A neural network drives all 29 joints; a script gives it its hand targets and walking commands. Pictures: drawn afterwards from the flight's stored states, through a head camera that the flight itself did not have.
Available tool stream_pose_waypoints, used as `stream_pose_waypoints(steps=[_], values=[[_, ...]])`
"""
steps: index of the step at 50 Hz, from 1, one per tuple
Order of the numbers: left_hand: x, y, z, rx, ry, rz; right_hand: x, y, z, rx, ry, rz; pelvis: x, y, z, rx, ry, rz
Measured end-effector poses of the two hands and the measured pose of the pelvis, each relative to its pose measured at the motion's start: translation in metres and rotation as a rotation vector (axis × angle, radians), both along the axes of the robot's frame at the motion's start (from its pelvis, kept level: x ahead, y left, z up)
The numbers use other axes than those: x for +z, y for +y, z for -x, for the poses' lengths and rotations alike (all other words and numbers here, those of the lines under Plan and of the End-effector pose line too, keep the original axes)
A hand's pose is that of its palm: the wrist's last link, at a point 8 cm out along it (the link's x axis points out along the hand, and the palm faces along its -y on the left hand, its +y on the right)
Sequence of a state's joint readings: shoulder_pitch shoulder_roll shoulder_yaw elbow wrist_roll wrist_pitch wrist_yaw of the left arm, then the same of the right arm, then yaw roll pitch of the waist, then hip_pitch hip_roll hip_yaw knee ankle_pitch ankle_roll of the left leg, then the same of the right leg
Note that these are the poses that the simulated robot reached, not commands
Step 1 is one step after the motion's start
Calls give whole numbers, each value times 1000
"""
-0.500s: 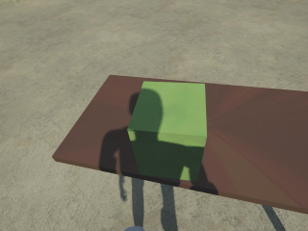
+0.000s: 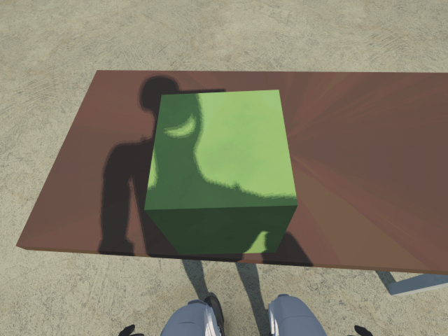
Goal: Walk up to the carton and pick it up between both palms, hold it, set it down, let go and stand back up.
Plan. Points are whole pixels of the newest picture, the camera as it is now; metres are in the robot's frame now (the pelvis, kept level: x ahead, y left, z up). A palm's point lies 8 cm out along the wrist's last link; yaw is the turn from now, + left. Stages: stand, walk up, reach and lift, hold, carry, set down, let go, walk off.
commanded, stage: walk up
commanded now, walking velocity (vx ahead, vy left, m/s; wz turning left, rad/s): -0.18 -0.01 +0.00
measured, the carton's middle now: (224, 181) +0.38 +0.02 +0.00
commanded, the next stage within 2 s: none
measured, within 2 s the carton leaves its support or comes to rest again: neither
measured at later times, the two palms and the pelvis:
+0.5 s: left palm out of the picture -0.04 +0.22 -0.12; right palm out of the picture +0.00 -0.25 -0.13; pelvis -0.06 -0.01 +0.01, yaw +3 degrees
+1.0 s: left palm out of the picture -0.09 +0.24 -0.13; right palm out of the picture -0.08 -0.18 -0.12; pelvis -0.06 +0.03 +0.02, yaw +1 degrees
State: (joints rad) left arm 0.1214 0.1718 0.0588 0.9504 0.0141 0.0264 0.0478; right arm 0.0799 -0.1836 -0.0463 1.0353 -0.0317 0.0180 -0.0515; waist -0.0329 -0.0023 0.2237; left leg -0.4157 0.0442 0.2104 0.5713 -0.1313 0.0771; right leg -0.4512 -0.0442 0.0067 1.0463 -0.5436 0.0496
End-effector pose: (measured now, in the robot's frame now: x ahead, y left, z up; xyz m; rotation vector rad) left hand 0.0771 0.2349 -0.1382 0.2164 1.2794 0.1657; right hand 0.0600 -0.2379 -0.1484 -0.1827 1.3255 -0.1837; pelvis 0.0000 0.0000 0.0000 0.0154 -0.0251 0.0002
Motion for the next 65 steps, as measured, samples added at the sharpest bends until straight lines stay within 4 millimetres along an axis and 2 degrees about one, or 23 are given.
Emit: stream_pose_waypoints(steps=[3, 5, 8, 11, 13, 18, 22, 26, 31, 40, 49, 53, 58, 61, 65], values=[[2, -7, -13, -14, -60, -19, -5, -24, 21, -10, 30, 18, -6, -13, 12, 0, 8, -17], [4, -16, -10, -9, -92, -26, -13, -39, 29, -5, 42, 20, -10, -21, 20, 6, 1, -12], [14, -31, 15, 0, -88, -23, -11, -50, 37, -5, 41, 10, -5, -28, 30, 31, -17, -1], [22, -38, 50, 28, -19, -22, 5, -54, 39, -13, 21, -12, 8, -34, 33, 13, -9, -27], [26, -42, 66, 39, 14, -15, 13, -55, 41, -11, 3, -25, 15, -36, 35, 28, 2, -19], [36, -30, 91, 97, -27, -27, 18, -56, 52, 38, 25, -12, 20, -30, 48, 51, 19, -20], [33, -20, 109, 123, -28, -11, 19, -39, 57, 47, 13, -20, 19, -21, 55, 65, 31, 8], [10, -11, 126, 119, 3, 45, 22, -9, 60, 56, -23, -5, 12, -7, 66, 49, 30, 36], [-2, -6, 146, 129, 47, 122, 44, 25, 83, 38, -53, -1, 21, 4, 68, 36, 5, 22], [-1, 6, 160, 108, 78, 129, 39, 45, 116, -9, -21, -15, 22, 23, 71, 16, -30, 16], [7, 11, 166, 106, 139, 91, 27, 61, 142, -27, 79, -77, 22, 26, 62, 21, -22, 11], [9, 6, 165, 105, 155, 84, 24, 60, 143, -32, 108, -85, 21, 25, 58, 22, -14, 11], [7, 8, 155, 111, 137, 65, 19, 46, 136, -18, 132, -50, 16, 25, 57, 27, -2, 13], [4, 20, 153, 147, 101, 34, 16, 33, 127, 37, 153, -6, 10, 31, 63, 61, 12, 19], [0, 47, 169, 191, 109, 14, 19, 30, 97, 91, 104, 58, 6, 52, 70, 66, 13, 33]])
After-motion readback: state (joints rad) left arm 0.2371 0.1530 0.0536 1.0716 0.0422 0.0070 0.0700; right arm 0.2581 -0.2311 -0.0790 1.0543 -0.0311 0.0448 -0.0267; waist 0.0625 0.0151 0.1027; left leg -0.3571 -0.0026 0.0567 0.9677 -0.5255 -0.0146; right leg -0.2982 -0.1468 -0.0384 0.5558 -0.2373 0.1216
